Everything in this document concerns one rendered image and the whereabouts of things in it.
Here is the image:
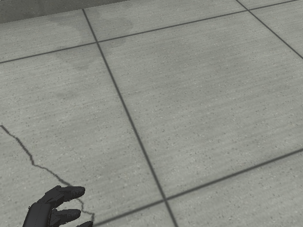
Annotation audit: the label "robot left hand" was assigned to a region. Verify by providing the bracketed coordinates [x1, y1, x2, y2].
[23, 185, 93, 227]

